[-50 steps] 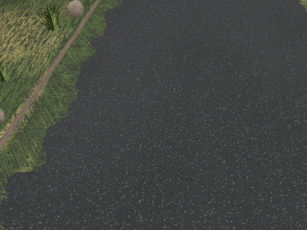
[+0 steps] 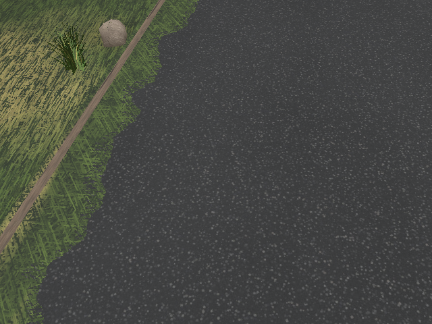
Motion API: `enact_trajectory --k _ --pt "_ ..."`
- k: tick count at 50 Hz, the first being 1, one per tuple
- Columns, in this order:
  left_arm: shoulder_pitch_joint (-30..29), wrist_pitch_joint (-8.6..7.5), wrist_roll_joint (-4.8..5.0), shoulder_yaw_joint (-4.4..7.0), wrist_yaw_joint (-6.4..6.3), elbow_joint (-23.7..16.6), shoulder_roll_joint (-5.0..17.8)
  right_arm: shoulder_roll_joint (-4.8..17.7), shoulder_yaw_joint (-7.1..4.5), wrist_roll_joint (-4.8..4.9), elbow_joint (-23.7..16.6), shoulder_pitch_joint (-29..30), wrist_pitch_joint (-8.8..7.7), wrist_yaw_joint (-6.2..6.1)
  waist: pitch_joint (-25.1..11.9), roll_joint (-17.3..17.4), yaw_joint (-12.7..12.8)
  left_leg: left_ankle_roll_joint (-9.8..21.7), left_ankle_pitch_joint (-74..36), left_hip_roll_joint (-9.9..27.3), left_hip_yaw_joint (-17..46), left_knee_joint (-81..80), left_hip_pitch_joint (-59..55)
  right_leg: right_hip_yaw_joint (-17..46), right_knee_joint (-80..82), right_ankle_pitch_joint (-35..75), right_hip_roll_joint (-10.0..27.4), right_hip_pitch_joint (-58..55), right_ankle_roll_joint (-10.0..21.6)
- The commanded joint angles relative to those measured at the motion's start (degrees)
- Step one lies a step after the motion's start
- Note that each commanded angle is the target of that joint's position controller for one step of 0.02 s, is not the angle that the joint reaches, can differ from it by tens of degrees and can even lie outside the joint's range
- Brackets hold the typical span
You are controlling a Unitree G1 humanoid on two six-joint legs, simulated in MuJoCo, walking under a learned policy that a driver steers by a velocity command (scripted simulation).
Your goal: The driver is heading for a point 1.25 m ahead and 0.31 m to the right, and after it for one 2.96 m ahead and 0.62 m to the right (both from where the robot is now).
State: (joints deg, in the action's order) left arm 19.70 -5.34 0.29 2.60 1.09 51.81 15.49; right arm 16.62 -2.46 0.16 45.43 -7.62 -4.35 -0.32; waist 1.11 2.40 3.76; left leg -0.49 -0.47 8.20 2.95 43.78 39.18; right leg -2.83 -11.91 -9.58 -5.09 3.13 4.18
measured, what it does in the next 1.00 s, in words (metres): walks ahead, turning right: left foot, then right foot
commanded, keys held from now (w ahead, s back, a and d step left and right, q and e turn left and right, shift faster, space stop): w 0.30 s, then w+e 0.70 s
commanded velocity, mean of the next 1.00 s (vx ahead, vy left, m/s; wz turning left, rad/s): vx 0.50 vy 0.00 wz -0.28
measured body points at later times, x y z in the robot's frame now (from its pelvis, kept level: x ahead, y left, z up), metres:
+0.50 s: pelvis +0.29 +0.07 +0.00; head +0.31 +0.07 +0.45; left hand +0.44 +0.33 -0.12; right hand +0.32 -0.21 -0.12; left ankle +0.26 +0.15 -0.75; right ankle +0.42 -0.12 -0.67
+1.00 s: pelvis +0.57 -0.03 +0.00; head +0.59 -0.06 +0.45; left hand +0.73 +0.21 -0.11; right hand +0.65 -0.34 -0.10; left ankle +0.73 +0.12 -0.68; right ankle +0.54 -0.09 -0.75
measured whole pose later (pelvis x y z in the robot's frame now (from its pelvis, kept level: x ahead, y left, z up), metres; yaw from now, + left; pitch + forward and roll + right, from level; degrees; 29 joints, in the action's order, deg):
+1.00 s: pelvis +0.57 -0.03 +0.00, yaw -20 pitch +2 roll +0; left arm 18.0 -3.0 0.8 3.8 0.4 43.2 15.5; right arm 17.5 -3.0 -0.8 42.6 -6.0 -5.8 -0.3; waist 2.1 1.8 2.3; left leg -2.9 10.4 6.2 4.8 51.8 37.2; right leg 4.5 -19.5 -9.6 -6.4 11.1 5.8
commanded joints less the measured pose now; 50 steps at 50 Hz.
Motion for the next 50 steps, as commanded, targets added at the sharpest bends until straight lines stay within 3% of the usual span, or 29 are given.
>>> enact_trajectory --k 1,4,6,8,9,10,11,12,13,14,15,16,18,20,26,31,34,35,36,37,38,39,40,41,42,43,45,47,50 --pt "-0.38 -0.52 0.67 2.02 -0.67 -2.6 10.01 1.66 0.18 0.38 -4.18 5.14 -1.06 0.76 3.12 -4.02 0.18 -0.33 -7.43 -2.03 -2.3 -8.46 -5.35 6.82 6.55 8.13 14.83 5.9 8.07" --pt "2.64 0.6 0.95 2.08 -0.79 -0.82 10.12 2.46 0.21 0.82 -6.29 9.48 -1.43 1.78 3.84 -4.27 1.21 0.9 -4.83 -2.88 -1.73 -12.87 -2.91 7.66 3.6 9.74 17.62 -1.62 7.66" --pt "2.99 1.41 1.0 2.34 -1.03 -0.23 10.66 3.54 -0.06 0.81 -7.22 10.04 -1.65 2.4 3.17 -4.99 0.29 2.34 -0.15 -3.54 -1.55 -14.77 -3.15 8.49 0.61 13.44 19.56 -6.19 6.7" --pt "1.7 2.07 0.91 2.6 -1.25 -0.32 11.53 5.41 -0.85 0.8 -6.47 5.73 -1.79 2.58 0.22 -6.55 -2.78 4.08 4.37 -5.68 -3.3 -16.02 -10.21 8.01 -5.2 25.25 19.52 -8.21 5.38" --pt "0.67 2.45 0.73 2.35 -1.3 -0.55 11.08 7.37 -2.03 0.71 -4.35 -1.52 -1.8 2.33 -4.3 -6.17 -6.78 5.67 4.09 -7.45 -5.0 -17.46 -20.37 5.87 -13.96 33.24 17.03 -6.79 4.05" --pt "0.79 2.46 -0.04 1.38 -1.43 -1.58 9.02 10.7 -3.38 0.28 -1.8 -11.68 -1.67 1.78 -12.25 -4.16 -10.78 8.44 2.67 -3.31 -1.06 -14.96 -36.84 3.65 -27.66 28.37 14.08 1.26 2.25" --pt "7.29 1.32 -0.39 -0.74 -0.86 -3.06 2.43 16.93 -4.96 -0.69 -0.59 -18.25 -1.21 1.46 -21.34 8.71 -9.34 17.54 10.33 11.55 24.25 -16.37 -60.62 0.38 -50.55 5.57 5.02 25.3 -2.23" --pt "6.47 -0.05 0.26 -0.62 -0.58 -2.01 3.79 12.49 -3.81 -0.01 -0.1 -19.62 -0.92 1.63 -24.28 11.44 -10.33 19.94 16.55 14.91 39.36 -25.11 -63.67 8.06 -59.51 -23.22 1.84 34.84 -2.44" --pt "1.4 -0.93 2.0 0.88 -0.21 -3.42 9.33 9.3 -2.62 0.22 -0.71 -15.3 -0.94 1.6 -15.07 7.34 -10.05 16.7 19.02 12.91 31.69 -26.36 -56.86 9.77 -63.22 -20.95 5.6 40.08 -1.41" --pt "-2.41 -1.29 2.38 0.88 -0.26 -4.45 9.4 7.81 -2.15 0.14 -1.7 -10.76 -0.9 1.51 -9.19 3.95 -8.47 14.88 15.56 10.6 23.8 -27.5 -48.53 7.85 -61.29 -15.54 8.77 40.01 -1.01" --pt "-4.38 -1.17 1.55 0.95 -0.51 -4.73 8.68 6.22 -1.67 -0.1 -2.01 -7.41 -0.96 1.67 -4.79 1.21 -6.9 14.07 10.75 8.16 18.29 -29.63 -40.9 6.73 -57.38 -11.4 10.8 38.37 -1.41" --pt "-3.56 -0.47 1.11 1.26 -0.68 -4.22 8.08 4.6 -1.23 -0.56 -2.27 -5.31 -1.29 1.74 -3.16 2.05 -4.96 12.97 7.6 6.34 13.81 -31.67 -36.0 7.25 -54.44 -8.25 12.64 34.91 -1.73" --pt "-0.98 1.21 1.15 0.9 -0.74 -3.02 5.35 4.53 -1.4 -0.74 -1.64 -4.38 -2.07 1.91 -2.55 2.74 -3.22 13.09 3.76 5.13 8.64 -34.93 -30.88 7.14 -52.87 -5.25 13.23 30.68 -2.75" --pt "-2.42 2.19 1.25 0.91 -1.02 -3.71 4.62 5.6 -1.84 -1.04 -0.37 -5.14 -2.7 1.65 -0.71 1.92 -2.97 13.33 0.15 5.08 4.05 -36.83 -29.36 8.36 -50.13 -1.62 13.05 32.75 -3.66" --pt "-12.0 1.58 0.63 0.62 0.02 -7.18 3.21 7.22 -2.13 -0.88 1.74 -6.76 -2.47 0.16 2.09 0.62 -5.73 10.52 -2.59 3.31 -6.87 -38.9 -31.62 5.97 -30.35 15.85 10.96 33.46 -3.98" --pt "-19.41 1.53 0.72 0.18 1.71 -11.65 2.68 8.51 -2.75 0.13 4.37 -11.21 -0.62 -0.39 4.3 -0.65 -8.25 9.69 -7.25 7.13 -9.62 -35.39 -43.11 3.48 -23.24 12.35 10.19 37.9 -1.85" --pt "-18.63 1.68 0.84 0.94 2.8 -13.52 4.17 10.11 -3.37 0.48 4.03 -9.98 1.01 -1.0 2.24 1.12 -6.07 7.96 -26.17 8.28 -11.72 -27.53 -47.5 -0.4 -22.43 3.72 7.33 34.19 0.72" --pt "-15.64 1.89 0.82 1.65 2.87 -13.34 5.39 10.87 -3.62 0.46 3.61 -9.43 1.53 -1.35 -0.37 2.32 -4.18 7.21 -36.01 7.99 -12.57 -22.0 -47.68 -2.3 -23.01 0.79 5.16 29.23 1.87" --pt "-8.83 2.04 0.96 2.95 2.73 -11.95 7.45 11.11 -3.66 0.38 3.16 -8.65 2.16 -1.7 -4.25 2.34 -0.31 6.03 -41.46 6.67 -13.87 -12.37 -45.73 -3.57 -21.79 0.52 2.62 20.18 3.43" --pt "0.68 2.24 1.12 4.96 1.91 -9.68 11.07 10.58 -3.3 0.3 2.38 -8.5 2.28 -2.05 -9.28 0.06 4.33 3.9 -35.38 4.14 -14.79 1.37 -37.23 -0.47 -18.9 3.01 2.16 4.68 5.92" --pt "6.18 2.72 1.15 6.8 0.64 -8.92 17.83 4.7 -1.34 -1.4 -0.11 -13.14 1.05 -1.41 -16.02 -12.68 2.51 0.35 -0.47 -2.81 -14.52 22.93 -14.04 24.16 -18.48 1.25 16.56 -17.61 14.16" --pt "5.27 2.22 1.34 6.07 0.75 -10.37 17.29 2.68 -0.14 -0.89 -1.29 -12.71 -1.53 -0.34 -23.37 -14.77 1.03 -0.83 34.54 -12.36 -2.3 35.53 0.8 51.42 -7.6 -6.7 24.99 -27.72 21.93" --pt "4.56 1.81 0.75 4.82 0.75 -10.42 13.02 7.25 -1.36 1.49 -2.7 -5.89 -3.45 0.65 -18.33 -9.83 3.67 0.78 31.21 -8.37 3.38 37.29 7.31 45.19 -5.22 -7.18 23.4 -25.17 18.27" --pt "1.69 1.45 0.68 4.29 0.6 -10.7 10.89 7.41 -1.23 2.22 -3.84 -2.95 -4.41 0.87 -11.61 -6.68 2.4 2.0 25.94 -5.74 2.49 33.51 8.0 36.72 -5.08 -3.92 21.14 -17.36 15.77" --pt "-2.35 1.36 0.74 3.75 0.58 -11.53 9.27 7.05 -1.36 1.1 -3.47 -2.59 -4.59 0.47 -6.93 -2.31 -0.44 1.82 22.28 -3.42 2.01 27.75 4.94 30.39 -4.5 1.79 18.59 -8.16 13.86" --pt "-5.38 1.35 0.41 3.14 0.43 -12.55 7.43 7.8 -1.96 -0.09 -3.14 -3.03 -4.07 0.11 -4.72 -2.6 -2.51 1.24 19.96 -1.87 1.9 23.4 0.64 26.11 -3.26 7.09 16.62 -1.47 12.92" --pt "-7.12 1.38 0.04 3.1 0.02 -13.68 7.49 6.77 -2.11 -0.85 -3.35 -4.72 -2.65 0.13 -3.7 -4.23 -4.7 -0.44 17.86 -1.45 1.43 19.47 -3.97 23.31 -0.99 12.44 14.71 5.28 13.27" --pt "-6.0 1.21 0.3 3.56 -0.66 -13.54 9.08 5.37 -1.84 -1.16 -4.16 -3.7 -1.72 -0.08 -2.7 -4.38 -4.87 -2.38 14.33 -2.05 0.19 14.03 -4.48 19.8 -0.15 16.49 13.41 9.12 13.31" --pt "-3.54 1.58 0.81 3.98 -1.63 -12.89 10.26 3.62 -1.16 -1.12 -6.44 3.05 -1.63 -0.11 -1.17 -5.33 -2.53 -3.75 2.94 -4.15 -0.4 0.08 -5.66 16.31 -0.61 13.86 10.26 11.58 10.59"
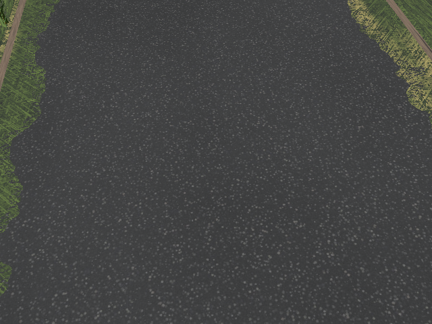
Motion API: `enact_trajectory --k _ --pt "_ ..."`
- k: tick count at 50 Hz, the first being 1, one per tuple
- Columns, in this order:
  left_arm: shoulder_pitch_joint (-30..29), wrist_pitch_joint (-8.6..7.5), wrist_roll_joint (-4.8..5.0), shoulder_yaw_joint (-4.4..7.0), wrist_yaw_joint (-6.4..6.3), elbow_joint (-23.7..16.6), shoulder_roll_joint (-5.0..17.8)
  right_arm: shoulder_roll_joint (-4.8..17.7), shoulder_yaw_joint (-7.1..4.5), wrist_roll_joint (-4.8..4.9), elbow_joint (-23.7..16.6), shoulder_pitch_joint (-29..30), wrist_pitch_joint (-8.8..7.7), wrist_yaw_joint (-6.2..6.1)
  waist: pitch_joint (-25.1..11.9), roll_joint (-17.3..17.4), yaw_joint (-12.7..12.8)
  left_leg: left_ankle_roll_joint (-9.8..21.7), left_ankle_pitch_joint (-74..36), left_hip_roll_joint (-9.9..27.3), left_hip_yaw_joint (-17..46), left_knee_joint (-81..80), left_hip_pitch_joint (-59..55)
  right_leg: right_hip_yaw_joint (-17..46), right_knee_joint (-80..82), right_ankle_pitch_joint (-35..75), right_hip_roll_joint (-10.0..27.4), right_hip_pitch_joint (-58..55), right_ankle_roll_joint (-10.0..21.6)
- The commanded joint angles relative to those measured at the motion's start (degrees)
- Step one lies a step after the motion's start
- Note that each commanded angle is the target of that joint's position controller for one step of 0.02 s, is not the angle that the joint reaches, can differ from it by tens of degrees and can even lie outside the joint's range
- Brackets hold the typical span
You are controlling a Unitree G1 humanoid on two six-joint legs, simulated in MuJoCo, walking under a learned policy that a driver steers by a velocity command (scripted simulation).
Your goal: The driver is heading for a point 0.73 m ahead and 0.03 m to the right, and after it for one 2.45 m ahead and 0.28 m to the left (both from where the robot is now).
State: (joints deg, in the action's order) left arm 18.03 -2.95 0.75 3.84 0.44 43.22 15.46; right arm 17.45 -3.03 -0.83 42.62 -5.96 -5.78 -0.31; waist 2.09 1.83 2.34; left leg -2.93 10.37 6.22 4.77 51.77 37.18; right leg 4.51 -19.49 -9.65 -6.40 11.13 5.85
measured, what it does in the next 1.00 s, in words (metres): walks ahead: left foot, then right foot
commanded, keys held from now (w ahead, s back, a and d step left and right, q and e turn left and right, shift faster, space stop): w+e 0.22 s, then w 0.10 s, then no key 0.68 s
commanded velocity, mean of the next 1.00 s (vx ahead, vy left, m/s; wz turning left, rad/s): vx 0.27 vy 0.00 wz -0.26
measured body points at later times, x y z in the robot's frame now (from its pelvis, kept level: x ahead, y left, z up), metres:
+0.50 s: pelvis +0.27 +0.04 +0.00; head +0.30 +0.04 +0.45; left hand +0.49 +0.26 -0.10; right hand +0.25 -0.24 -0.12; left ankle +0.28 +0.15 -0.75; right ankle +0.33 -0.12 -0.70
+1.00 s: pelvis +0.37 +0.00 -0.01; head +0.37 +0.01 +0.44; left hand +0.56 +0.21 -0.13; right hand +0.38 -0.28 -0.14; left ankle +0.39 +0.14 -0.75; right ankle +0.39 -0.12 -0.75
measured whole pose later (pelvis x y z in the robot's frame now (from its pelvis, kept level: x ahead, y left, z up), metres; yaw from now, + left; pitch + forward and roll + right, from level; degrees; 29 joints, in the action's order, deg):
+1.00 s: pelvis +0.37 +0.00 -0.01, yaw -13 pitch -1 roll -1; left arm 8.3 0.1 -1.0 1.9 -0.5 46.6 12.2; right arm 14.4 -1.6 -1.1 52.3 -12.7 0.6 -1.4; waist 0.6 -0.2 -0.3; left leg -2.0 17.9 2.7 0.8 31.8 13.5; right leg 0.3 -28.9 -10.7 -1.4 17.8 0.4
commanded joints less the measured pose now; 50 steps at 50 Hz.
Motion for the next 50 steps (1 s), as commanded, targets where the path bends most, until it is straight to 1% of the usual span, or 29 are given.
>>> enact_trajectory --k 1,4,6,8,10,11,12,13,14,15,16,18,20,22,24,28,31,32,33,34,35,37,40,44,45,46,47,48,50 --pt "-1.08 -0.58 0.47 2.78 -1.17 -4.11 10.31 2.25 -0.36 0.04 -4.21 3.46 -0.37 0.07 -2.06 -5.46 -0.16 -1.33 -11.51 -3.22 -2.36 -12.39 -5.28 8.5 6.52 11.78 10.74 4.13 7.97" --pt "1.87 -0.1 0.74 2.88 -1.38 -3.09 10.52 2.72 -0.38 1.03 -5.97 8.14 -0.9 0.77 -1.78 -6.58 1.89 -1.01 -16.47 -5.37 -2.01 -19.67 -8.56 11.23 5.19 6.69 11.6 3.29 6.63" --pt "2.97 0.24 0.95 2.77 -1.55 -2.62 9.88 4.22 -0.87 1.28 -6.62 8.85 -1.34 1.23 -1.91 -6.97 1.76 -0.07 -14.48 -5.63 -0.37 -22.84 -8.79 14.72 2.0 4.71 13.04 -0.61 6.03" --pt "2.58 0.55 0.73 2.88 -1.81 -2.72 9.9 5.7 -1.48 1.36 -6.57 7.49 -1.87 1.57 -2.08 -8.19 0.48 1.44 -9.84 -5.62 0.39 -24.23 -10.38 18.2 -1.51 5.2 14.59 -3.72 5.22" --pt "1.11 0.85 0.47 2.54 -1.73 -3.33 8.7 7.18 -2.52 1.12 -4.82 0.35 -2.41 1.28 -4.6 -8.98 -3.49 3.97 -7.69 -5.94 -1.24 -27.31 -20.09 18.6 -7.79 9.09 12.58 -3.4 3.35" --pt "0.79 0.68 0.02 1.43 -1.42 -4.15 5.82 9.35 -3.33 0.11 -4.02 -6.67 -2.7 0.88 -11.09 -6.34 -6.85 7.05 -6.6 -0.35 3.15 -26.05 -32.92 15.54 -19.27 7.49 9.4 0.81 1.47" --pt "6.76 0.25 0.13 0.24 -1.46 -5.2 1.93 14.04 -4.43 -0.97 -3.11 -14.26 -2.4 0.55 -20.15 5.7 -6.34 14.18 -0.59 12.27 22.14 -26.95 -53.35 7.71 -38.31 -7.9 1.91 16.38 -2.59" --pt "10.53 -0.27 1.31 -0.1 -1.45 -5.45 3.47 13.25 -4.54 0.32 -0.87 -17.1 -1.7 1.26 -22.02 18.28 -5.26 19.27 14.15 18.6 42.6 -33.43 -58.45 5.62 -50.48 -24.81 1.63 29.81 -4.09" --pt "7.39 -0.24 1.72 1.02 -1.42 -4.07 8.48 7.89 -3.18 1.13 -1.77 -14.32 -1.48 1.34 -13.85 9.71 -6.47 17.15 21.76 16.25 37.7 -35.5 -52.11 7.39 -55.02 -20.58 4.89 33.68 -4.44" --pt "1.99 -0.05 1.13 1.25 -1.36 -4.81 9.47 5.65 -2.47 0.9 -2.09 -11.61 -0.96 1.25 -7.88 4.65 -6.79 14.88 18.1 13.47 28.36 -35.69 -44.82 5.06 -55.15 -15.96 6.83 33.53 -4.54" --pt "-1.37 -0.12 0.4 1.2 -1.28 -5.72 8.68 4.71 -1.96 0.39 -1.98 -9.18 -0.63 1.35 -3.72 2.25 -5.83 14.38 11.21 10.88 22.17 -37.05 -37.74 3.97 -52.48 -12.97 8.23 32.2 -4.53" --pt "-2.19 0.08 0.07 1.25 -1.1 -5.97 6.78 3.17 -1.18 -0.37 -1.61 -6.26 -0.79 1.36 -0.71 3.59 -3.11 13.93 -9.27 7.6 13.21 -38.25 -29.61 3.26 -46.82 -10.82 9.91 26.62 -4.97" --pt "-0.86 0.47 -0.32 0.75 -1.17 -5.66 4.41 3.64 -1.27 -0.04 -0.51 -6.02 -1.27 1.57 -2.33 3.96 -1.63 15.09 -30.32 6.81 6.78 -37.4 -27.87 1.02 -41.05 -11.31 9.47 23.07 -6.24" --pt "-2.47 0.57 -0.94 -0.07 -1.17 -6.31 2.59 5.62 -1.73 0.38 0.5 -5.3 -1.09 1.31 -4.05 3.82 -1.3 15.53 -39.28 6.46 2.34 -37.3 -27.55 -0.7 -32.89 -6.62 9.77 20.7 -7.17" --pt "-4.45 0.53 -0.88 -0.62 -0.77 -6.29 1.83 6.85 -1.98 0.9 1.28 -5.23 -0.14 0.83 -5.95 4.29 -2.1 14.54 -40.01 4.83 -1.58 -37.42 -26.62 -2.48 -24.82 1.5 9.22 15.54 -7.29" --pt "-9.93 0.5 -0.73 -0.19 -0.02 -7.56 3.48 7.64 -1.92 1.61 3.56 -8.3 1.39 0.41 -6.34 4.3 -4.03 13.18 -33.54 5.42 -1.69 -35.03 -29.67 -2.86 -15.53 7.14 7.58 11.71 -6.24" --pt "-7.76 0.28 -1.45 0.68 0.03 -6.71 4.86 7.07 -1.58 2.43 4.38 -7.41 2.03 0.24 -6.73 3.13 -1.62 10.36 -26.05 4.18 -1.0 -28.6 -29.51 -3.75 -5.67 12.18 6.21 3.72 -3.42" --pt "-6.23 0.26 -1.82 1.39 -0.49 -6.48 7.35 5.5 -1.02 1.74 4.97 -9.56 1.77 0.3 -8.1 0.5 -1.47 7.72 -21.9 1.44 -2.33 -24.23 -27.44 -0.97 -3.53 24.26 9.12 -2.5 -1.69" --pt "-4.22 0.55 -2.84 1.98 -1.1 -7.15 11.23 2.86 0.08 -0.31 4.4 -12.85 1.11 0.56 -13.6 -7.12 -2.97 4.43 -5.34 -2.53 -4.84 -15.4 -20.1 7.88 -8.49 46.51 18.84 -14.3 2.78" --pt "-3.93 1.33 -2.88 0.83 -1.33 -6.67 7.68 -0.28 1.44 -0.31 5.52 -17.11 1.4 0.65 -18.49 -14.51 -3.22 1.56 19.24 -4.79 -4.55 -7.05 -14.34 16.21 -8.16 48.69 26.72 -18.94 11.09" --pt "-3.27 1.66 -2.09 -0.3 -0.86 -5.91 3.72 2.57 0.89 0.5 5.4 -14.16 2.5 0.53 -17.4 -12.81 -1.37 0.02 29.16 -4.08 -2.04 -2.17 -12.06 18.55 -5.62 39.78 26.23 -16.09 12.22" --pt "-6.89 1.67 -1.69 -0.29 -0.32 -5.1 4.73 4.59 0.02 1.01 4.89 -10.28 4.61 -0.28 -11.66 -8.85 -1.89 -1.01 27.02 -2.6 -1.34 0.86 -9.28 16.09 -2.14 24.48 23.06 -9.39 9.07" --pt "-14.41 1.95 -2.17 0.23 -0.57 -5.22 6.19 3.43 -0.03 0.63 6.16 -11.59 6.56 -1.41 -8.02 -9.86 -5.05 -1.97 17.68 -2.35 -2.54 -6.12 -18.51 9.72 1.47 15.21 18.86 4.19 6.05" --pt "-15.16 2.37 -1.47 -0.39 -0.87 -3.19 3.67 1.14 0.43 -0.08 8.16 -12.44 6.51 -1.16 -8.33 -9.11 -5.93 -0.3 0.08 -4.28 -5.41 -21.69 -29.46 4.47 0.52 0.29 14.64 8.41 3.03" --pt "-13.14 2.27 -1.36 -0.75 -0.76 -1.91 2.48 2.0 0.42 -0.96 7.61 -11.1 6.53 -1.04 -7.14 -7.5 -5.31 0.77 -3.33 -3.07 -3.9 -24.86 -30.69 3.95 0.45 -7.15 13.08 9.53 0.26" --pt "-11.66 2.29 -1.73 -0.85 -0.72 -0.85 2.24 4.09 0.23 -1.14 6.52 -9.51 6.54 -1.16 -4.43 -5.0 -3.87 2.37 -2.22 -0.01 -0.82 -27.84 -29.4 3.08 -0.65 -14.1 11.2 10.62 -2.17" --pt "-10.24 2.31 -1.76 -0.6 -0.73 -0.81 2.34 7.51 -0.72 -0.2 6.96 -7.58 6.61 -1.38 -1.17 1.95 -1.14 4.3 7.72 0.02 -1.15 -27.6 -22.37 0.07 -1.09 -13.29 8.05 8.49 -4.06" --pt "-11.96 2.34 -2.02 -0.55 -1.06 -0.39 3.05 5.15 -0.34 0.0 6.9 -6.25 6.21 -1.24 0.11 2.68 -2.34 4.7 14.61 -0.87 -0.91 -29.85 -16.91 -0.93 -3.59 -9.53 7.38 3.88 -5.05" --pt "-11.94 2.36 -1.52 -0.2 -1.66 0.6 3.11 3.32 0.23 -0.44 7.6 -5.44 5.13 -1.23 -0.12 3.24 -1.95 3.28 11.87 -1.3 -1.13 -31.01 -15.85 -1.03 -5.8 -3.36 7.84 0.57 -4.4"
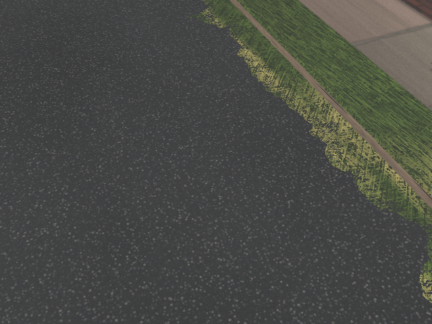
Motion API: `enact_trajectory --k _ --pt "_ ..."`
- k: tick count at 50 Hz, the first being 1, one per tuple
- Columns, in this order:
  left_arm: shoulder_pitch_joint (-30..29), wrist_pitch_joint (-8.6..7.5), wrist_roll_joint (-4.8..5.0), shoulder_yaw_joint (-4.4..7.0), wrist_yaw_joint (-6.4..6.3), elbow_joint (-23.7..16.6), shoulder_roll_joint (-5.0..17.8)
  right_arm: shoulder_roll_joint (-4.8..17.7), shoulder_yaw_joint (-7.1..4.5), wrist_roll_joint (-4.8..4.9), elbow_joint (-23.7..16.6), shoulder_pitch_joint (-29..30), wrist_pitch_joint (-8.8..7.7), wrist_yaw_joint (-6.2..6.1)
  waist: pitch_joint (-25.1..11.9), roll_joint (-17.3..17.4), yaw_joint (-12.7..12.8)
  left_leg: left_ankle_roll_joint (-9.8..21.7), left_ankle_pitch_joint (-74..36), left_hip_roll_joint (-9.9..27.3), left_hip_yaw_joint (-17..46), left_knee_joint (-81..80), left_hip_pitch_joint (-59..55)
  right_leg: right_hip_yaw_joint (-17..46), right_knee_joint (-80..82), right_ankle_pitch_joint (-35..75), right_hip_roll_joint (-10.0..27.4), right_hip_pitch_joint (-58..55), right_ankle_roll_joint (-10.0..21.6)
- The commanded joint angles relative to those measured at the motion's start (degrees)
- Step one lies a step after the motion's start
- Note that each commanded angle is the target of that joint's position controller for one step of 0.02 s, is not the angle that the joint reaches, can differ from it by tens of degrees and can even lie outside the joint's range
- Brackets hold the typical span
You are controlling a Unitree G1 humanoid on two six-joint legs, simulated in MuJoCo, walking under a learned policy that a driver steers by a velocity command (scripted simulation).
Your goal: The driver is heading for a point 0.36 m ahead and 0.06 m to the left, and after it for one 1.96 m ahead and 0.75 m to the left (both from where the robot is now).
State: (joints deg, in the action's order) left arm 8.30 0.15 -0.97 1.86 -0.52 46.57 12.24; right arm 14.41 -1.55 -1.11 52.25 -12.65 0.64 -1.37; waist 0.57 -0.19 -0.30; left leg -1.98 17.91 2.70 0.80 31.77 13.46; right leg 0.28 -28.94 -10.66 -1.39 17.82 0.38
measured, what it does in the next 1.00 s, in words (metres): lifts its left foot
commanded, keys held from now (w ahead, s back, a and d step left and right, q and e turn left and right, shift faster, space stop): no key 0.64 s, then w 0.36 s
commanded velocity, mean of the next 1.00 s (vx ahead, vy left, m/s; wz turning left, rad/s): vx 0.10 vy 0.00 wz -0.01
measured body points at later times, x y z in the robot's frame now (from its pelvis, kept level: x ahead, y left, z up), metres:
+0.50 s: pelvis +0.03 +0.02 +0.00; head +0.03 +0.02 +0.45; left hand +0.11 +0.28 -0.14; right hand +0.07 -0.24 -0.14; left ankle -0.01 +0.14 -0.73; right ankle +0.05 -0.12 -0.73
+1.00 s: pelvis +0.10 -0.02 +0.00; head +0.10 -0.04 +0.45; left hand +0.08 +0.24 -0.13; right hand +0.14 -0.29 -0.15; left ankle +0.02 +0.12 -0.65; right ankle +0.06 -0.10 -0.73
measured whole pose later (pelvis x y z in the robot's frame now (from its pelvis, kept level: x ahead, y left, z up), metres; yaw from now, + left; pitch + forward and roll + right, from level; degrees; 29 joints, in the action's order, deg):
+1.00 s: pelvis +0.10 -0.02 +0.00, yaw +0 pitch +0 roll +0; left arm 18.9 -6.0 0.7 3.0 0.9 64.8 12.4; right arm 15.0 -3.0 2.5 57.9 -17.1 -4.0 -0.9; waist -0.3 2.2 1.4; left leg 3.3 22.2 1.2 1.5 62.4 21.9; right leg -3.4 -27.5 -18.3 -1.2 9.4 3.2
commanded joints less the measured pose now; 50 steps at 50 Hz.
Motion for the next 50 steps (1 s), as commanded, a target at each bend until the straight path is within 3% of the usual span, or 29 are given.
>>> enact_trajectory --k 1,4,10,20,32,34,36,37,38,39,41,43,44,45,46,47,48,50 --pt "-1.63 -0.62 0.2 1.9 -0.83 -2.1 6.59 5.95 -1.11 0.06 -1.75 1.11 -1.84 -0.07 0.99 5.22 0.49 1.9 1.25 1.98 2.51 -10.5 6.44 3.24 3.16 0.71 2.84 -6.2 1.38" --pt "-0.67 -0.7 0.39 2.06 -0.8 -0.07 6.29 6.05 -1.04 0.55 -0.26 -0.85 -2.45 -0.05 -1.23 2.93 -0.07 1.73 -4.94 1.42 1.75 -8.6 3.04 3.08 2.32 7.36 3.12 -7.5 1.62" --pt "0.02 -0.31 0.8 2.29 -1.03 3.98 6.56 5.75 -0.8 0.75 1.46 -1.44 -1.9 -0.27 -1.57 0.68 -0.36 2.23 -10.05 0.67 1.04 -7.92 0.87 2.73 1.88 11.71 3.19 -8.82 1.08" --pt "0.13 0.61 1.01 2.27 -1.88 9.8 7.16 4.84 -0.5 0.83 4.11 -1.99 -1.62 -0.18 -0.42 0.35 0.01 2.44 -11.95 -0.1 0.3 -9.09 -0.06 2.5 2.67 11.94 3.33 -10.12 0.51" --pt "-0.11 0.8 1.03 1.82 -2.13 14.56 6.75 3.94 -0.13 0.74 6.51 -3.84 -1.52 -0.46 1.11 0.68 0.28 2.46 -8.33 -0.65 -0.09 -10.64 0.33 2.06 4.04 8.33 3.15 -9.43 0.08" --pt "1.01 0.91 1.28 1.69 -2.15 15.72 6.13 4.47 -0.42 1.15 7.49 -5.64 -1.24 -0.74 1.03 2.06 0.14 3.76 6.95 -0.99 0.4 -12.29 0.77 -0.65 2.11 -6.28 0.66 -8.13 0.2" --pt "-0.27 0.29 1.5 1.87 -2.01 15.17 6.35 7.47 -1.42 1.75 6.64 -5.91 -1.12 -1.16 5.3 5.97 -0.72 7.59 25.12 3.3 7.28 -16.45 2.42 -3.35 -3.81 -19.04 -1.51 -0.01 0.64" --pt "-1.99 -0.61 1.53 1.72 -1.64 14.24 5.63 9.19 -2.06 2.12 6.65 -7.56 -1.48 -1.22 7.12 8.98 -1.66 10.3 30.31 8.24 13.96 -20.09 1.57 -4.41 -9.1 -17.3 -1.45 4.35 0.76" --pt "-2.9 -1.61 1.7 1.48 -1.1 13.49 4.65 10.84 -2.8 2.5 6.76 -8.06 -2.03 -1.25 9.05 11.23 -1.95 13.33 31.44 13.61 20.65 -22.82 2.12 -3.27 -14.49 -14.07 0.67 6.76 1.35" --pt "-3.04 -2.49 2.08 1.45 -0.54 13.16 4.37 10.36 -2.89 2.49 6.56 -7.72 -2.64 -1.22 10.48 10.89 -1.51 14.94 29.14 16.3 23.51 -23.79 1.92 -1.78 -17.09 -13.86 2.78 9.25 2.19" --pt "-1.7 -3.82 2.91 1.51 0.32 13.11 4.25 8.62 -2.73 2.63 5.54 -5.54 -3.45 -0.8 10.89 9.56 0.27 13.66 21.85 15.51 20.37 -21.76 0.09 -1.12 -12.67 -16.92 4.49 9.16 3.95" --pt "6.73 -4.5 2.86 2.2 0.59 16.84 4.47 8.19 -2.72 3.3 4.17 -1.82 -3.37 -0.27 7.87 6.99 4.41 10.17 14.76 9.21 11.17 -15.9 6.83 -5.02 0.53 -7.62 0.97 -8.43 4.04" --pt "12.02 -4.42 2.37 2.89 0.59 19.02 5.59 7.43 -2.47 3.08 3.53 -1.15 -3.56 -0.09 5.63 4.06 6.04 8.63 7.98 5.71 6.84 -8.96 10.39 -3.25 2.33 -4.72 0.66 -16.25 3.52" --pt "19.61 -4.54 2.12 3.99 0.31 20.25 9.47 3.89 -1.4 2.13 2.48 -0.05 -4.0 0.28 1.88 -8.2 8.47 4.97 2.91 -0.23 -1.09 11.24 17.05 12.73 9.62 -9.47 10.97 -24.12 6.61" --pt "25.64 -5.24 1.91 4.7 1.17 20.97 14.99 1.72 -1.08 2.71 -0.14 0.06 -4.95 -0.06 -1.31 -20.05 8.95 3.42 14.3 -6.38 -1.6 26.86 28.3 38.29 19.61 -18.13 22.47 -29.38 15.2" --pt "20.53 -6.35 1.26 3.06 1.34 19.82 10.92 4.39 -1.75 4.06 -0.33 1.03 -5.7 0.03 2.3 -10.86 6.1 4.59 13.95 -2.55 4.36 36.76 32.72 40.36 20.0 -22.48 24.47 -25.75 16.34" --pt "15.95 -7.03 1.43 2.18 1.38 18.03 7.98 4.68 -1.83 4.66 -0.25 1.17 -6.34 0.6 5.32 -7.12 4.3 6.16 7.55 0.07 5.45 39.09 35.25 33.66 19.9 -22.06 22.36 -23.45 14.33" --pt "11.45 -7.24 1.55 1.28 1.78 16.09 6.62 5.45 -2.54 3.38 0.45 1.21 -6.91 0.85 6.28 -3.93 2.23 6.74 -2.28 3.67 3.62 34.75 34.07 21.84 20.74 -10.68 17.91 -20.75 10.6"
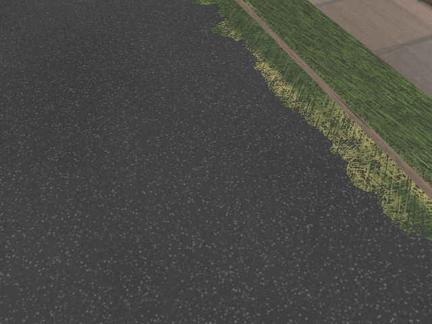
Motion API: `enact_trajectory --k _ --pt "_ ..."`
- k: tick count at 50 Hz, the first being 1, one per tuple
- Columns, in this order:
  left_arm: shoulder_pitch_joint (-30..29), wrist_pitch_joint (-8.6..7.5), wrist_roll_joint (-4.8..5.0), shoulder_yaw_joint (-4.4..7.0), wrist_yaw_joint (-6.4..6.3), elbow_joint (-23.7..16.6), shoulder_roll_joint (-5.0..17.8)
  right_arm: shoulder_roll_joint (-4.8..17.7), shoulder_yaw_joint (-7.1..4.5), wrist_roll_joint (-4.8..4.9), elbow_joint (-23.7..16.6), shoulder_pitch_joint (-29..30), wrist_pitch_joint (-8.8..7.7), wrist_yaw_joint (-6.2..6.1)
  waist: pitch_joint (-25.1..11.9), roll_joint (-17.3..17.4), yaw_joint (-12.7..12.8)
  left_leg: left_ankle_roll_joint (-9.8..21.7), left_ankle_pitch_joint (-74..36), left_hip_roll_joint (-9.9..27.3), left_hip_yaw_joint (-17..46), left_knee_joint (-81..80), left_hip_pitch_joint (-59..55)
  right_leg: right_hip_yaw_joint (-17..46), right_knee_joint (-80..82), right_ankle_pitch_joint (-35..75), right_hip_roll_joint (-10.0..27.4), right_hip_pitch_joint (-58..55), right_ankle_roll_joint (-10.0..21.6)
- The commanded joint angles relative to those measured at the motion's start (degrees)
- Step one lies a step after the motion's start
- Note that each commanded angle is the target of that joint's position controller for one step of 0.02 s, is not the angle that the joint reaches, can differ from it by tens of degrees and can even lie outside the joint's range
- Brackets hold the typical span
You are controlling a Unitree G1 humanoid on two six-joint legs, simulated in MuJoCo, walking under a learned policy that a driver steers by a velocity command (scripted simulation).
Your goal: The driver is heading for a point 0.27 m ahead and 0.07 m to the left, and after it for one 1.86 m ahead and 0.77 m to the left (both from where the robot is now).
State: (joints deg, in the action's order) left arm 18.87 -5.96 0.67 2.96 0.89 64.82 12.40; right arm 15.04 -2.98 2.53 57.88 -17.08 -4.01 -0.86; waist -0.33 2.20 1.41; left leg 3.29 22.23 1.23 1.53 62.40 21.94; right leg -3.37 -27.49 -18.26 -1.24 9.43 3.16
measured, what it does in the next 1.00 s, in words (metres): walks ahead, turning left: left foot, then right foot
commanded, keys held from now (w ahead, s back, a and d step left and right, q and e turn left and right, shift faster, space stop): w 0.08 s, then w+q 0.92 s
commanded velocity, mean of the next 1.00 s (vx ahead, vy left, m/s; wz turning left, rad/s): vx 0.47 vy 0.00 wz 0.41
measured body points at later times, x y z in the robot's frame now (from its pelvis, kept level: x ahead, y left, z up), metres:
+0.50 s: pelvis +0.26 +0.07 -0.01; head +0.30 +0.07 +0.44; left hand +0.27 +0.33 -0.15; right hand +0.44 -0.17 -0.13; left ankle +0.33 +0.14 -0.74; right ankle +0.15 -0.10 -0.63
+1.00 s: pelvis +0.56 +0.08 +0.00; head +0.59 +0.09 +0.45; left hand +0.59 +0.39 -0.10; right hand +0.74 -0.15 -0.13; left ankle +0.42 +0.16 -0.65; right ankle +0.65 +0.00 -0.74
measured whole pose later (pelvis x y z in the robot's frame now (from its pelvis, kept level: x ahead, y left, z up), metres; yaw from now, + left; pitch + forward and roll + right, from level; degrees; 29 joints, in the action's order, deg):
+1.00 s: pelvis +0.56 +0.08 +0.00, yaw +28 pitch +2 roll -1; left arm 7.8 -6.8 -0.4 2.8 0.4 45.2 14.5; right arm 16.7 -3.8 1.6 46.4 -18.9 -2.4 -0.7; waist 0.9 2.0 -1.3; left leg 1.9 22.7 -1.2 5.3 67.4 24.2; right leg -1.8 -25.7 -9.3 -1.5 18.2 1.1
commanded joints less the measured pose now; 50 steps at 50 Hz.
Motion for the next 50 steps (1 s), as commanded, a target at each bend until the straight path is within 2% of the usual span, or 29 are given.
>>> enact_trajectory --k 1,2,4,7,13,14,16,18,19,20,21,22,23,24,25,27,30,34,38,40,42,43,44,45,46,47,48,49,50 --pt "1.48 -0.8 -0.34 -0.42 0.27 -2.14 4.86 5.14 -1.51 -0.76 -5.18 6.14 -2.15 0.66 6.54 -6.58 0.34 1.07 -9.35 6.03 2.0 1.46 22.97 20.4 19.57 3.41 15.51 -11.28 6.41" --pt "3.21 -0.46 -0.58 -0.69 -0.01 -1.84 4.39 4.41 -1.56 -0.89 -5.12 6.25 -1.88 1.04 5.79 -7.25 0.46 0.38 -11.05 6.1 0.82 -0.63 21.49 17.04 19.72 8.74 14.17 -11.18 6.05" --pt "5.9 0.0 -0.76 -0.76 -0.83 -1.47 5.64 2.73 -1.32 -1.16 -6.14 8.98 -1.24 1.41 5.74 -6.55 0.95 -1.45 -13.64 5.84 -1.01 -4.73 22.11 13.44 20.17 17.25 13.48 -11.37 6.89" --pt "5.84 0.46 -1.32 -0.51 -1.93 -2.26 7.71 0.49 -0.26 -0.93 -8.97 15.97 -0.71 1.79 7.34 -5.93 1.94 -2.55 -19.77 4.86 -2.34 -15.97 21.04 7.59 21.88 19.89 12.74 -8.58 6.47" --pt "8.85 0.59 -0.56 -0.01 -2.26 -1.89 8.28 0.65 0.66 -0.47 -13.15 24.41 -0.53 3.85 9.72 -5.65 2.71 0.95 -24.54 2.39 -4.09 -27.7 16.3 -0.3 22.46 24.37 15.15 -11.62 5.36" --pt "8.29 0.82 -0.55 0.18 -2.26 -2.21 8.66 1.1 0.54 -0.55 -13.68 24.6 -0.66 4.27 9.15 -5.79 1.98 2.0 -23.19 1.69 -4.63 -28.6 15.35 -1.49 20.49 29.9 15.7 -13.7 4.85" --pt "6.58 1.42 -0.72 0.77 -2.53 -3.36 10.53 3.11 -0.45 -0.83 -13.92 21.77 -0.78 4.85 4.97 -7.76 -0.99 4.17 -18.74 -1.5 -7.29 -27.78 9.11 -3.49 12.51 51.84 16.55 -17.25 3.62" --pt "4.41 2.65 -1.25 1.1 -2.95 -5.09 11.67 7.71 -3.16 -0.64 -10.4 7.24 -0.33 4.84 -4.09 -9.09 -8.75 6.83 -16.87 -6.0 -9.13 -28.68 -8.83 -5.84 -7.73 64.69 14.78 -14.8 1.43" --pt "4.3 2.52 -1.64 0.72 -3.09 -6.69 11.46 11.32 -4.83 -0.68 -8.7 -1.45 0.23 4.05 -8.8 -5.29 -12.24 9.46 -14.54 -1.03 0.95 -29.6 -25.66 -5.68 -24.05 51.83 12.78 -0.99 -0.4" --pt "10.18 0.78 -2.22 -1.94 -1.6 -9.05 2.65 15.83 -5.49 -1.05 -8.6 -4.94 0.36 3.62 -17.31 10.53 -6.6 21.0 0.48 15.5 35.17 -35.92 -46.02 -2.61 -48.54 1.81 0.21 24.22 -4.25" --pt "4.85 -2.18 -0.2 -1.32 -0.64 -9.57 5.58 11.82 -4.29 -1.49 -8.34 -5.27 0.26 3.21 -20.38 7.27 -8.89 20.83 3.94 17.77 48.01 -46.53 -47.05 9.27 -56.96 -11.16 -1.53 31.0 -2.58" --pt "-0.83 -3.75 1.82 -0.27 -0.28 -12.37 9.18 9.53 -3.6 -1.79 -8.61 -1.98 -0.43 3.02 -11.32 6.45 -8.34 17.6 -0.3 16.1 39.75 -47.65 -40.66 10.31 -56.74 -7.42 1.85 36.17 -0.85" --pt "-3.64 -4.48 1.75 -0.14 -0.76 -13.44 10.06 7.79 -3.02 -1.79 -9.97 2.8 -1.14 3.15 -6.7 -0.51 -5.94 15.79 -7.57 13.74 31.86 -48.34 -30.92 10.0 -52.17 -2.37 4.71 33.75 -0.11" --pt "-4.4 -4.35 0.84 0.5 -1.4 -13.35 10.2 6.27 -2.53 -2.21 -11.04 6.62 -1.6 3.46 -3.3 -4.13 -3.23 14.82 -14.26 11.49 26.25 -49.21 -21.94 9.45 -47.25 -0.34 6.32 30.24 -0.42" --pt "-3.0 -3.43 0.22 0.99 -1.73 -13.51 10.34 5.36 -2.13 -2.76 -11.85 8.73 -1.88 3.39 -2.74 -3.27 -0.84 14.12 -18.16 9.53 22.21 -50.18 -16.11 10.04 -44.03 0.64 8.0 25.49 -0.75" --pt "-2.32 -1.71 -0.6 1.22 -2.03 -14.56 8.73 5.75 -2.07 -2.15 -12.2 8.84 -1.71 2.96 -0.94 -1.82 0.93 14.13 -20.16 7.95 18.74 -51.85 -9.56 9.2 -37.83 0.51 8.85 22.65 -2.37" --pt "-9.46 -0.6 -1.86 1.16 -2.57 -17.94 7.85 8.41 -2.73 -1.87 -11.93 4.8 -1.57 1.35 1.91 -0.67 -0.6 13.81 -20.35 5.91 15.0 -53.42 -4.16 6.98 -25.88 8.85 7.79 24.13 -5.42" --pt "-19.27 -1.07 -1.33 0.41 -2.0 -21.35 6.07 9.32 -3.1 -1.39 -11.54 0.18 -0.75 0.32 2.41 1.24 -4.45 9.66 -17.33 2.6 12.4 -51.46 -2.9 5.94 -7.0 24.1 3.64 19.82 -5.99" --pt "-23.53 -1.61 -0.3 0.61 -1.02 -23.97 7.96 8.57 -3.02 -0.8 -10.57 -3.43 -0.01 0.06 1.2 2.2 -5.86 8.49 -14.69 4.81 17.54 -46.63 -9.84 7.84 -0.65 23.88 2.17 18.55 -5.57" --pt "-23.49 -2.29 -0.12 1.05 -0.45 -24.6 9.58 8.82 -3.17 -1.05 -10.91 -3.66 0.48 -0.32 0.58 3.05 -5.01 8.1 -15.94 6.39 21.14 -42.59 -14.2 8.56 1.48 18.8 1.81 17.53 -4.65" --pt "-17.54 -3.0 -0.05 1.86 -0.43 -23.41 11.26 8.39 -3.07 -1.37 -11.86 -2.64 0.89 -0.5 -1.52 4.76 -1.47 6.8 -20.42 5.52 22.43 -37.18 -14.93 7.33 4.28 15.18 1.56 9.42 -2.39" --pt "-10.22 -3.34 -0.84 2.77 -0.75 -22.12 13.46 6.12 -2.2 -1.73 -12.83 -1.91 0.73 -0.23 -7.3 3.61 2.04 5.1 -22.06 2.46 19.97 -27.75 -11.73 9.69 3.41 14.68 5.17 -2.67 0.41" --pt "-0.2 -3.05 -1.19 3.63 -1.26 -21.24 17.1 2.81 -1.02 -2.85 -14.17 -3.04 0.54 -0.03 -16.42 -4.11 5.12 2.53 -9.7 -2.35 13.36 -10.94 -3.35 20.26 1.99 12.07 15.85 -18.53 3.93" --pt "2.76 -1.99 -1.32 4.52 -0.83 -18.93 20.13 0.99 -0.31 -0.47 -15.9 -11.35 -0.13 0.3 -20.75 -25.0 0.41 -0.22 13.32 -7.61 8.08 4.95 17.45 47.74 8.1 -1.45 27.05 -33.06 12.88" --pt "-0.2 -1.69 -0.57 3.01 -0.58 -20.94 13.05 8.04 -1.54 0.42 -14.14 -9.79 0.06 -0.07 -14.93 -15.05 1.92 -0.7 10.2 -2.22 9.93 11.35 23.27 46.57 10.08 -11.18 25.62 -28.88 10.65" --pt "-2.97 -1.33 -0.39 2.15 -0.75 -21.78 9.81 10.52 -2.32 -0.09 -15.1 -3.54 0.43 -0.1 -7.71 -9.14 3.24 -1.06 4.34 -0.44 8.28 12.02 24.29 35.89 10.64 -7.42 22.75 -21.49 7.71" --pt "-5.85 -1.03 -0.88 1.76 -0.68 -22.11 9.34 9.4 -2.35 -0.71 -15.64 -1.14 0.72 -0.24 -3.85 -4.94 2.0 -1.67 0.03 1.58 6.9 10.69 21.86 28.84 11.98 1.05 20.07 -14.2 6.55" --pt "-7.41 -0.79 -1.12 1.48 -0.65 -21.7 8.34 8.45 -2.52 -1.34 -16.35 0.5 0.79 -0.1 -0.83 -5.04 1.05 -1.91 -2.55 3.03 6.79 7.92 20.87 23.98 13.37 6.64 17.98 -9.46 6.33" --pt "-7.83 -0.82 -1.59 1.34 -0.71 -21.35 8.14 7.11 -2.53 -1.04 -16.82 0.08 1.06 0.32 -0.13 -6.94 -0.17 -1.94 -4.06 4.53 6.36 6.44 18.31 19.8 14.83 9.62 16.57 -6.22 5.83"
Keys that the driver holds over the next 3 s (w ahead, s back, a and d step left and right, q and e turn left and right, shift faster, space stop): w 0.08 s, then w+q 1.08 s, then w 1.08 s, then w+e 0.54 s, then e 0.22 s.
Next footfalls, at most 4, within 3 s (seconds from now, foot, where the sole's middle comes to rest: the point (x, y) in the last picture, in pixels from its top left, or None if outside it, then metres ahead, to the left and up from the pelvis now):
0.38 left None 0.37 0.14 -0.77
0.86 right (236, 277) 0.69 0.02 -0.77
1.38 left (126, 252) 0.78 0.40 -0.77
1.92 right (138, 169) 1.17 0.42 -0.77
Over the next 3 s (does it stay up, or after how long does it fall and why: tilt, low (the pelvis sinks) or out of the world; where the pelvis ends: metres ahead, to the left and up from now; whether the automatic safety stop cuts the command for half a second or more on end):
stays up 1.42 0.72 -0.02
